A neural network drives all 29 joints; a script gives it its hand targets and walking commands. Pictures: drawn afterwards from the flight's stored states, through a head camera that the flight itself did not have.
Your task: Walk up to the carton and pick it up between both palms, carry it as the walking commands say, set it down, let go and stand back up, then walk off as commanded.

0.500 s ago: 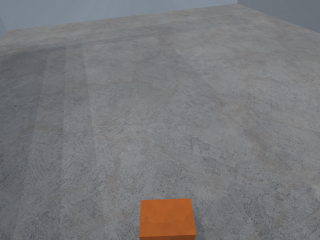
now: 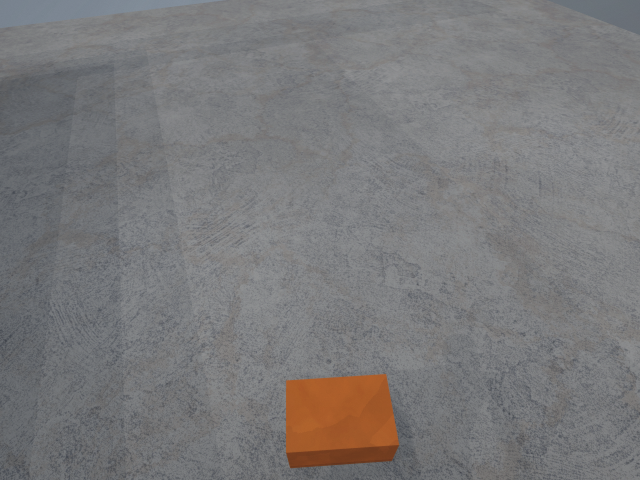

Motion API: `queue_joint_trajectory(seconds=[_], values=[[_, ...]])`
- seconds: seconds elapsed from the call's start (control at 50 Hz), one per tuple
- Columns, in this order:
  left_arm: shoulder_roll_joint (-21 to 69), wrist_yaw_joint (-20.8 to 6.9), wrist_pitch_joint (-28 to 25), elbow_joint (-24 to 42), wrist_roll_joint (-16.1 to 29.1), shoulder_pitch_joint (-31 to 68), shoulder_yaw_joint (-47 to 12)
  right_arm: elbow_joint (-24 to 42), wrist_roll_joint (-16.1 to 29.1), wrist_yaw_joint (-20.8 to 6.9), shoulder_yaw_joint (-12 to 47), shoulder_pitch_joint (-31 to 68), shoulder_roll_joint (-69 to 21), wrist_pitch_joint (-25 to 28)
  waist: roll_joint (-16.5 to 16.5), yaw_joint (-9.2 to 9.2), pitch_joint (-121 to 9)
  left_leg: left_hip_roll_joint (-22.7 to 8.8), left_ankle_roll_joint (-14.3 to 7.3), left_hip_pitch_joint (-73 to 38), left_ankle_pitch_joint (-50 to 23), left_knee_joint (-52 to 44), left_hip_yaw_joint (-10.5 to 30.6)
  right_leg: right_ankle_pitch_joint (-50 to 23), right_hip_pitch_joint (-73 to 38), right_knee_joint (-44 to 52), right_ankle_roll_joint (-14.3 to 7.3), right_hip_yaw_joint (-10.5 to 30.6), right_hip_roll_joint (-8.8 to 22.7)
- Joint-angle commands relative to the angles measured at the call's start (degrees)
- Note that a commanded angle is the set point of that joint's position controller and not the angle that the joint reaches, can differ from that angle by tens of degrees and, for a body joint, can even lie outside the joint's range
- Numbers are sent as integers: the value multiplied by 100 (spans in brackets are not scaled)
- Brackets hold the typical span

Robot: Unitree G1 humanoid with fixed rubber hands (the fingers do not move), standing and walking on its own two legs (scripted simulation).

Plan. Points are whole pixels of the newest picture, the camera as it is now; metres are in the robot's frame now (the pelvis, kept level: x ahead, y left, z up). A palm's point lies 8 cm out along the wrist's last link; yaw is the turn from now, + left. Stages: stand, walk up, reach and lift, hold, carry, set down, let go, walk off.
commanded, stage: walk off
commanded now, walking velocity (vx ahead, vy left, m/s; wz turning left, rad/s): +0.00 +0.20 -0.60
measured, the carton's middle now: (338, 420) +0.44 +0.01 -0.70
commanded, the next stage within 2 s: none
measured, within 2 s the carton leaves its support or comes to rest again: neither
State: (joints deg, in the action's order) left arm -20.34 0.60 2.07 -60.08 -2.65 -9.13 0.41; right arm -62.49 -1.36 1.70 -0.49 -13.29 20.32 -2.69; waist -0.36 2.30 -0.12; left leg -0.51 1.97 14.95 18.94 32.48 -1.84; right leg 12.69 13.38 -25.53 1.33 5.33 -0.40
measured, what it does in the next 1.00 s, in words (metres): steps to the left, turning right: left foot, then right foot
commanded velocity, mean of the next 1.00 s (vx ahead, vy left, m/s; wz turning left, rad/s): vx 0.00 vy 0.20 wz -0.60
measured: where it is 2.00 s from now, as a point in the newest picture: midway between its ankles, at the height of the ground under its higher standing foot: outside the picture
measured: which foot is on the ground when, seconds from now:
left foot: up 0.00-0.08, down 0.10-0.46, up 0.48-0.86, down 0.88-1.00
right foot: down 0.00-0.10, up 0.12-0.42, down 0.44-0.88, up 0.90-1.00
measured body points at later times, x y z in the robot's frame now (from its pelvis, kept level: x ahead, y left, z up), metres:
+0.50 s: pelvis -0.01 +0.12 -0.02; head +0.00 +0.08 +0.43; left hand +0.15 +0.35 -0.14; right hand -0.02 -0.15 -0.18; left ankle +0.00 +0.19 -0.72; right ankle -0.04 +0.05 -0.74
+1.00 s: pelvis +0.05 +0.27 +0.00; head +0.10 +0.29 +0.45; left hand +0.26 +0.50 -0.15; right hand -0.01 -0.01 -0.11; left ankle +0.11 +0.37 -0.74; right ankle -0.05 +0.14 -0.66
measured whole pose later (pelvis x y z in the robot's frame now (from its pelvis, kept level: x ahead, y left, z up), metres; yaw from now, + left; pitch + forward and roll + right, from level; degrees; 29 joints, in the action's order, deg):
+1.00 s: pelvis +0.05 +0.27 +0.00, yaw -32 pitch +2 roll -1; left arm -20.7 1.7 4.1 -51.2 -2.0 -13.4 5.4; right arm -48.5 -1.8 -0.4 -0.8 -11.9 14.9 -3.6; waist -3.4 1.2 1.7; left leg -4.3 0.1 15.5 15.4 29.2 -6.8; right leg 29.4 30.0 -63.5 3.1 3.9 0.7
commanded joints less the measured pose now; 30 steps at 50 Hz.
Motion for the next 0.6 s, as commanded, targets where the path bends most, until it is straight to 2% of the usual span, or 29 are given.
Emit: queue_joint_trajectory(seconds=[0.0,0.02,0.04,0.06,0.08,0.1,0.12,0.14,0.16,0.2,0.22,0.24,0.28,0.32,0.34,0.36,0.38,0.4,0.42,0.44,0.46,0.48,0.5,0.52,0.54,0.56,0.58], values=[[-1358,96,0,349,-20,173,405,420,12,-22,-199,-160,522,62,-943,-72,-29,-240,14,591,422,339,256,-925,-144,648,-1001,2017,1864],[-1344,96,20,386,-4,261,427,425,25,-34,-200,-298,445,71,-862,-176,-76,-201,21,298,215,-53,171,-1000,-16,484,-848,1784,1684],[-1292,82,43,441,29,395,436,378,37,-44,-210,-535,406,88,-710,-332,-170,-147,25,-308,-255,-736,-3,-1100,279,185,-601,1372,1371],[-1063,55,37,518,54,466,404,338,8,-38,-247,-762,556,110,-115,-489,-269,-439,-8,-984,-606,-1566,202,-927,749,-436,-254,694,815],[-555,57,6,681,53,425,300,332,-30,-19,-355,-865,1117,72,1694,-508,-379,-1584,-353,-1652,-1504,-2012,1507,887,1839,-1831,125,-323,-175],[-415,148,30,697,6,291,262,544,-1,-15,-289,-383,1076,-2,1966,-394,-365,-1908,-824,-1193,-2443,-1741,1361,2482,1970,-3177,234,-651,-171],[-433,196,80,641,-7,15,253,811,-58,-31,-226,71,900,-34,1487,-217,-360,-1939,-1057,-671,-2598,-1569,990,2588,1748,-3930,223,-579,8],[-441,201,121,599,39,-62,249,910,-94,-43,-229,235,858,-67,1197,-178,-179,-1792,-1100,-234,-1913,-1609,608,2314,1541,-3835,159,-666,187],[-553,182,145,580,95,-37,265,984,-50,-26,-189,345,642,-108,992,-134,88,-1571,-1055,41,-1656,-1655,420,2094,1474,-3973,158,-653,258],[-468,141,198,502,101,-108,300,993,-104,42,-104,361,473,-129,527,-75,120,-1159,-838,-200,-1896,-1385,-47,1669,1530,-4100,187,-795,273],[-305,123,189,558,90,-94,261,949,-123,74,-119,153,532,-123,519,-174,58,-1188,-847,-583,-2304,-1234,-94,1638,1724,-3916,160,-889,266],[-180,105,166,611,97,-76,224,901,-115,96,-125,-22,558,-118,597,-252,27,-1228,-952,-827,-2625,-1133,-122,1639,1814,-3705,159,-942,290],[-59,80,112,716,130,9,161,890,-105,99,-126,-121,524,-113,807,-359,-74,-1323,-1210,-963,-2571,-983,-174,1589,1554,-2990,104,-1061,366],[-16,74,80,767,162,23,147,921,-133,114,-126,-145,470,-110,927,-386,-239,-1538,-1319,-1039,-2589,-812,-107,1605,1127,-2226,-40,-1115,364],[-10,80,74,763,172,-44,153,933,-132,122,-119,-136,439,-107,929,-362,-313,-1621,-1352,-1055,-2706,-708,-76,1585,928,-1914,-111,-1145,352],[31,88,67,721,155,-159,144,942,-119,131,-110,-112,408,-113,792,-305,-328,-1613,-1340,-975,-2808,-532,-162,1368,673,-1526,-180,-1271,303],[41,96,43,685,132,-348,149,958,-98,137,-111,-81,409,-121,639,-168,-323,-1513,-1216,-711,-2713,-242,-333,935,259,-965,-252,-1346,285],[-87,98,-11,622,89,-747,192,953,-47,150,-145,-104,459,-130,149,97,-339,-1365,-898,-70,-2374,387,-600,47,-537,53,-331,-1012,518],[-698,125,-35,593,1,-1067,373,1108,-31,117,-119,-88,291,-83,-1465,316,-187,-742,-392,1504,-505,1680,-963,-886,-1421,829,-637,966,1882],[-1288,173,20,626,10,-1161,506,1339,-129,112,-106,120,149,-109,-2179,298,18,-172,-36,2691,1683,2723,-268,-2814,-1371,858,-1257,2861,3162],[-1109,229,73,531,32,-1232,491,1323,-142,91,-154,309,287,-168,-1296,283,154,-497,-19,2454,1355,3444,303,-2308,-869,914,-1574,2333,3126],[-757,258,77,749,8,-732,446,1465,-147,12,-197,601,365,-194,-1475,165,302,-551,68,2515,925,3675,334,-1918,-511,885,-1499,2140,2861],[-515,218,57,888,55,-380,419,1357,-152,-54,-237,595,460,-197,-826,33,478,-634,196,2346,423,3526,378,-1244,-289,1069,-1210,1462,2356],[-523,221,33,982,82,-172,403,1293,-129,-73,-291,551,478,-204,-727,-56,460,-560,273,2244,200,3413,354,-983,-188,1176,-1085,1267,2114],[-553,208,7,1039,88,-82,401,1193,-112,-95,-292,389,422,-196,-460,-142,327,-514,344,2129,-122,3359,317,-1272,-291,1062,-963,849,1832],[-663,203,-39,972,125,-263,443,1224,-121,-112,-287,375,306,-201,-503,-111,206,-457,387,2069,-257,3291,242,-1499,-366,922,-961,750,1782],[-680,174,-59,930,117,-313,466,1189,-108,-127,-286,224,208,-204,-322,-148,155,-449,435,1974,-360,3155,200,-1526,-376,786,-935,559,1657]])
